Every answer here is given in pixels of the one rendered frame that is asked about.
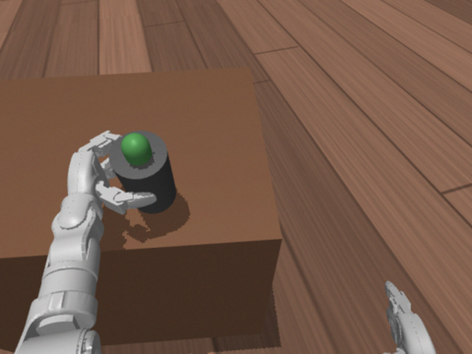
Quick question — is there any right robot hand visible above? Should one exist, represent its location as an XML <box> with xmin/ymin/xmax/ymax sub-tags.
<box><xmin>382</xmin><ymin>281</ymin><xmax>436</xmax><ymax>354</ymax></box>

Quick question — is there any left robot hand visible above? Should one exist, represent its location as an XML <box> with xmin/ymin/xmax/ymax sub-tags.
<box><xmin>67</xmin><ymin>131</ymin><xmax>157</xmax><ymax>215</ymax></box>

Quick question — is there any left robot arm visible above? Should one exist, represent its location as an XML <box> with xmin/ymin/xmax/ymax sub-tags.
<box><xmin>14</xmin><ymin>193</ymin><xmax>104</xmax><ymax>354</ymax></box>

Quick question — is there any bottle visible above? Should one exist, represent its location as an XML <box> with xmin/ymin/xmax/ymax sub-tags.
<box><xmin>109</xmin><ymin>131</ymin><xmax>176</xmax><ymax>214</ymax></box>

